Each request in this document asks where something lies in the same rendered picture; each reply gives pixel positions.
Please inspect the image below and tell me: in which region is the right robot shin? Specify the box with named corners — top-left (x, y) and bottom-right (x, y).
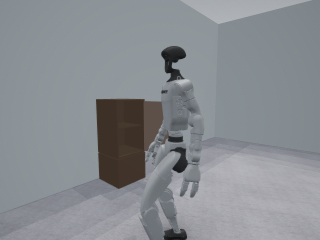
top-left (158, 196), bottom-right (180, 234)

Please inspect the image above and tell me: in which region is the left robot forearm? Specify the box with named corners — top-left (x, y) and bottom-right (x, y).
top-left (187, 114), bottom-right (205, 166)

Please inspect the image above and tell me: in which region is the robot right hand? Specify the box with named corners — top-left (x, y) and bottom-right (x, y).
top-left (145, 141), bottom-right (161, 165)

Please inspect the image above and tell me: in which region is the robot left hand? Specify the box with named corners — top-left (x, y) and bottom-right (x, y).
top-left (179, 164), bottom-right (201, 198)

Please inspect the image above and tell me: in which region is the robot shin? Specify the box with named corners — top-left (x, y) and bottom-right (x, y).
top-left (138, 206), bottom-right (165, 240)
top-left (158, 196), bottom-right (180, 234)

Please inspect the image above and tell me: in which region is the cupboard door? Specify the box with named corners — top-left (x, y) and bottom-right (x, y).
top-left (143, 101), bottom-right (169, 153)

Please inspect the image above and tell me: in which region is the left robot shin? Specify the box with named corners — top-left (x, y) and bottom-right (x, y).
top-left (138, 206), bottom-right (165, 240)

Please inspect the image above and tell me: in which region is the right robot forearm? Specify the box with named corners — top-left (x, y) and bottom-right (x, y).
top-left (155, 120), bottom-right (168, 144)

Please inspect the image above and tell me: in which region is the robot left upper arm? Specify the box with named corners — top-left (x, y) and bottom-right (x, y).
top-left (174, 79), bottom-right (204, 127)

